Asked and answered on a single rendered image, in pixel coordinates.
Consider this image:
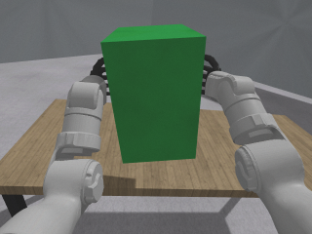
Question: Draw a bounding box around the left robot upper arm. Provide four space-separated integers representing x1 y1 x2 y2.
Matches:
0 158 104 234

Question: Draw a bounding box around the left robot hand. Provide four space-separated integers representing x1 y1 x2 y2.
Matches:
90 58 110 96

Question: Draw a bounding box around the right robot upper arm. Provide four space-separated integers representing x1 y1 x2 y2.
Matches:
234 138 312 234

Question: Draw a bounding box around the robot right forearm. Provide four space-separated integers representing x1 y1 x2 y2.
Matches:
205 70 305 179

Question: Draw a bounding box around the robot left forearm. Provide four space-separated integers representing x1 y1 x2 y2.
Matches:
43 75 107 197

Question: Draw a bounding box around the carton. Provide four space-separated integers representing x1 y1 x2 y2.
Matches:
100 24 207 164

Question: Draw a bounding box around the table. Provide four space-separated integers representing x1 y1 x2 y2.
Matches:
0 98 312 217

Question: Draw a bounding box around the right robot hand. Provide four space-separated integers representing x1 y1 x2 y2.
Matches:
201 54 221 95

